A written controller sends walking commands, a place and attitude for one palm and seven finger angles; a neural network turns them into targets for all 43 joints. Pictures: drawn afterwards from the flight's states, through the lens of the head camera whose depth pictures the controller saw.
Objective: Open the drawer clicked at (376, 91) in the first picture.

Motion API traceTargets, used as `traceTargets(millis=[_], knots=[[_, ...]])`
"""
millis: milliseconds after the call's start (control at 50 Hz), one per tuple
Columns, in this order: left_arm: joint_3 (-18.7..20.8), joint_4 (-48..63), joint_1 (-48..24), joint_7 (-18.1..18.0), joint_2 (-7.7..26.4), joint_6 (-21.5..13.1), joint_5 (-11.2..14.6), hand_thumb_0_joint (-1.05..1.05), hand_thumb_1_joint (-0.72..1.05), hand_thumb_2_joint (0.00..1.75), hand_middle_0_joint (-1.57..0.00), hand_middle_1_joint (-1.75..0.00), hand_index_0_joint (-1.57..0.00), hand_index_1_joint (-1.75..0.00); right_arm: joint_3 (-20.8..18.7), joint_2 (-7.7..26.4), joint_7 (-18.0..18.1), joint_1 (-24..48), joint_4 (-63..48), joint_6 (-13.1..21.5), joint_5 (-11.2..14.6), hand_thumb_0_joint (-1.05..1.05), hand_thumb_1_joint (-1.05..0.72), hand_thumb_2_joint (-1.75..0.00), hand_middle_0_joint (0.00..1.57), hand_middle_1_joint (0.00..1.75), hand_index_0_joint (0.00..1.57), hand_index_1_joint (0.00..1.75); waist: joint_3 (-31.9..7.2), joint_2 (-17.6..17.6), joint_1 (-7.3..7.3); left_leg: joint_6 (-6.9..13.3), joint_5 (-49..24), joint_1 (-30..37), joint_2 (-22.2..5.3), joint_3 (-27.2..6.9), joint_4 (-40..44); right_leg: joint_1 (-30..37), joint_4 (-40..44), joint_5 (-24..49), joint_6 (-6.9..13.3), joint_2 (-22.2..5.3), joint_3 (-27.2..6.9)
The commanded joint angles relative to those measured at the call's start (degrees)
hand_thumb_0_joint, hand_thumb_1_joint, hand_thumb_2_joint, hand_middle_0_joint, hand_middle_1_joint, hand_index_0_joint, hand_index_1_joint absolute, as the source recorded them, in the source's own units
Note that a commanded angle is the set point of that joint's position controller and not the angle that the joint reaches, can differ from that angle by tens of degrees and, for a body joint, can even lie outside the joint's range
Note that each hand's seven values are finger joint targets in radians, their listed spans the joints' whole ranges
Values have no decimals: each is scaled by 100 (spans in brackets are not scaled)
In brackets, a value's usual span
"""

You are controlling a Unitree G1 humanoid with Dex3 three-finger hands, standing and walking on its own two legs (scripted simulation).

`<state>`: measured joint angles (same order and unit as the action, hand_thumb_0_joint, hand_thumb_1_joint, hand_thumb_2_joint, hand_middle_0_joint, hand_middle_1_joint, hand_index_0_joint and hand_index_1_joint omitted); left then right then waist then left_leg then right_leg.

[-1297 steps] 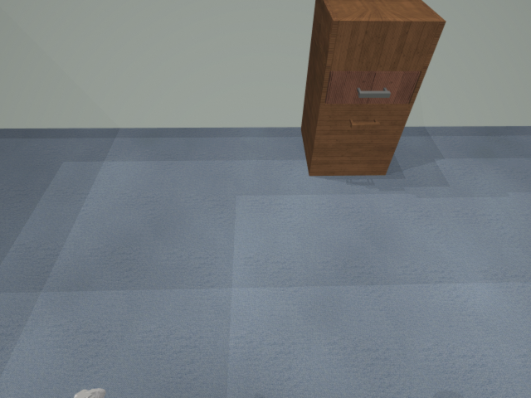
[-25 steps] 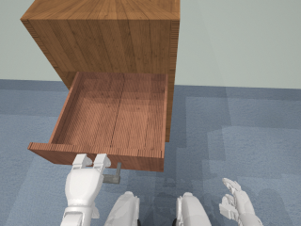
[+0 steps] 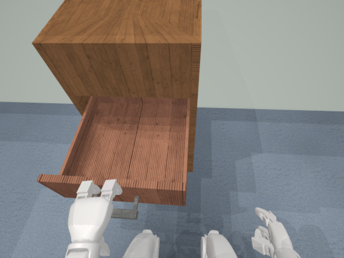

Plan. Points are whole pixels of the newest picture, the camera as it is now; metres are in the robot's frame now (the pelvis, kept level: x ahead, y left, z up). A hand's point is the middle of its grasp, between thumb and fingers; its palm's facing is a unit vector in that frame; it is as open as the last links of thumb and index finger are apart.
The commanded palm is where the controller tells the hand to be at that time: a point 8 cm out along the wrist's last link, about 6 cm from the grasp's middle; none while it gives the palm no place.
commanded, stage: lift the hand off the handle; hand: left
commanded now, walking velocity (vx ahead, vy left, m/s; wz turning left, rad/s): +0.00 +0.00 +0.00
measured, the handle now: (114, 205) +0.27 +0.19 -0.12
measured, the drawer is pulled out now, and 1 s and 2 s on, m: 0.30 0.30 0.30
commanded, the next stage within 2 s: draw the hand back to the body in 1.02 s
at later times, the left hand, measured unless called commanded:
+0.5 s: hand (99, 212) +0.22 +0.18 -0.01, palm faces -0.03 -0.13 -0.99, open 13.8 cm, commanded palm +0.21 +0.18 +0.05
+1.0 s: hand (92, 206) +0.23 +0.18 +0.03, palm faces +0.00 -0.14 -0.99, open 13.8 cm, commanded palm +0.21 +0.18 +0.08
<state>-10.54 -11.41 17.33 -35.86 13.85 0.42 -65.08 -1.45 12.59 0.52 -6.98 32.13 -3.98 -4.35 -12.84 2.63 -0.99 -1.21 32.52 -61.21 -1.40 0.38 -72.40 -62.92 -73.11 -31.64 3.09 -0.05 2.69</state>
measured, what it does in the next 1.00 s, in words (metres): stands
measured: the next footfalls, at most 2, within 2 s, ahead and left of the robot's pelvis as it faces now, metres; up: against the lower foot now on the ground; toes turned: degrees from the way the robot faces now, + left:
none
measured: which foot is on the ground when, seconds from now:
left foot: down 0.00-1.00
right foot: down 0.00-1.00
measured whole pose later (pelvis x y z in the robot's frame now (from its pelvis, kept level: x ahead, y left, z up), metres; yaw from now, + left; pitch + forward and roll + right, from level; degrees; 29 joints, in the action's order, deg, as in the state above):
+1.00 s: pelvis +0.02 +0.01 +0.05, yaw -1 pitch +14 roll +1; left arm -12.0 -3.4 22.6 -31.6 14.2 2.6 -63.3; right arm -0.8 12.7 -2.5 -9.9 28.1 -6.5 -2.9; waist -10.9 3.2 -1.7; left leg -0.7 28.9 -44.0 -1.5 1.6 -58.7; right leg -46.1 -59.6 -27.8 2.3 0.5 1.4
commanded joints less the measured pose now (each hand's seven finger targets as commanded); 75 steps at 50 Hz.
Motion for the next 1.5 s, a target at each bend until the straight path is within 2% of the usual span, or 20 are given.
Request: traceTargets(millis=[0,120,220,340,580,660,820,860,980,1080,1140,1160,1180,1200,1260,1280,1360,1440,1460,1480], knots=[[414,1104,-547,-277,678,-38,-50,0,-50,30,-30,-120,-30,-120,-187,552,42,333,-885,239,28,0,-90,-90,20,30,20,30,-1390,-468,123,330,-1023,1026,298,126,833,1337,1562,1171,-73,40,-384],[373,1267,-461,-231,648,-18,4,0,-50,30,-30,-120,-30,-120,-208,562,15,290,-968,208,55,0,-90,-90,20,30,20,30,-1356,-242,90,329,-1154,1394,288,109,1059,1463,1678,1239,-43,69,-275],[152,1095,-127,-111,455,123,19,0,-50,30,-30,-120,-30,-120,-187,567,-56,258,-1042,137,90,0,-90,-90,20,30,20,30,-1148,-417,94,320,-1250,1508,273,91,1261,1651,1805,1427,-39,107,-213],[268,1290,104,-61,616,120,17,0,-50,30,-30,-120,-30,-120,-156,564,-95,239,-1155,105,105,0,-90,-90,20,30,20,30,-1136,-348,6,312,-1468,1723,272,123,1430,1941,1912,1804,-17,113,-266],[227,1574,-9,11,589,99,77,0,-50,30,-30,-120,-30,-120,-182,569,-158,237,-1186,110,112,0,-90,-90,20,30,20,30,-863,-425,98,332,-1373,2011,253,116,1643,2019,2190,1618,-37,106,-281],[110,1705,52,95,542,99,99,0,-50,30,-30,-120,-30,-120,-166,561,-197,211,-1252,108,114,0,-90,-90,20,30,20,30,-994,-440,55,318,-1493,2213,254,110,1738,2051,2243,1588,-36,106,-290],[243,1741,204,129,635,127,72,0,-50,30,-30,-120,-30,-120,-167,548,-245,249,-1308,34,163,0,-90,-90,20,30,20,30,-701,-373,1,298,-1543,2320,242,118,1948,2275,2372,1710,-17,139,-251],[138,1956,105,149,610,160,94,0,-50,30,-30,-120,-30,-120,-149,552,-281,250,-1367,37,153,0,-90,-90,20,30,20,30,-886,-306,1,301,-1594,2463,252,133,1969,2269,2424,1641,-23,111,-330],[88,1699,396,252,480,149,138,0,-50,30,-30,-120,-30,-120,-158,549,-276,257,-1346,39,196,0,-90,-90,20,30,20,30,-518,-475,13,312,-1574,2370,236,121,2079,2447,2505,1872,-30,129,-284],[254,1826,311,239,644,22,89,0,-50,30,-30,-120,-30,-120,-167,557,-279,227,-1372,54,167,0,-90,-90,20,30,20,30,-560,-396,-19,311,-1495,2354,250,132,2028,2372,2485,1749,-22,109,-326],[645,2380,218,143,1060,-34,80,0,-50,30,-30,-120,-30,-120,-181,569,-261,249,-1422,42,137,0,-90,-90,20,30,20,30,-913,-67,-146,295,-1706,2607,274,153,2017,2485,2461,1889,30,115,-447],[672,2531,266,121,1093,-5,91,0,-50,30,-30,-120,-30,-120,-162,546,-290,203,-1453,38,120,0,-90,-90,20,30,20,30,-1121,-165,-140,282,-1796,2750,274,161,2009,2461,2461,1854,17,102,-487],[695,2540,372,122,1060,17,125,0,-50,30,-30,-120,-30,-120,-190,545,-254,248,-1423,10,168,0,-90,-90,20,30,20,30,-916,-13,-129,295,-1788,2745,264,162,2087,2598,2498,1969,17,124,-355],[652,2667,350,145,1059,52,176,0,-50,30,-30,-120,-30,-120,-161,549,-288,244,-1447,26,150,0,-90,-90,20,30,20,30,-1017,-51,-128,277,-1854,2862,274,161,2101,2513,2531,1906,17,114,-450],[609,2424,798,316,942,216,372,0,-50,30,-30,-120,-30,-120,-137,563,-282,297,-1418,16,237,0,-90,-90,20,30,20,30,-676,-440,-83,301,-1860,2784,239,138,2293,2814,2690,2109,-51,126,-355],[463,2520,849,402,816,246,434,0,-50,30,-30,-120,-30,-120,-158,571,-252,321,-1431,13,274,0,-90,-90,20,30,20,30,-503,-351,-80,323,-1803,2782,223,134,2390,2941,2777,2157,-52,112,-312],[657,2708,857,763,1163,265,565,0,-50,30,-30,-120,-30,-120,-71,576,-211,366,-1459,64,295,0,-90,-90,20,30,20,30,-351,-687,-125,359,-1679,2915,232,163,2626,3147,3116,1970,-132,25,-447],[893,3174,986,963,1398,11,631,0,-50,30,-30,-120,-30,-120,-71,571,-181,360,-1466,129,287,0,-90,-90,20,30,20,30,-196,-226,-229,345,-1777,3252,213,154,2813,3240,3273,1955,-58,-3,-480],[1051,3222,1037,966,1528,-46,601,0,-50,30,-30,-120,-30,-120,-49,550,-218,311,-1474,140,247,0,-90,-90,20,30,20,30,-296,-357,-244,329,-1802,3343,217,159,2799,3154,3270,1807,-72,0,-504],[981,3190,1151,990,1378,-88,640,0,-50,30,-30,-120,-30,-120,-85,534,-186,341,-1450,135,285,0,-90,-90,20,30,20,30,-11,-302,-224,350,-1720,3286,199,166,2839,3229,3319,1881,-77,9,-405]])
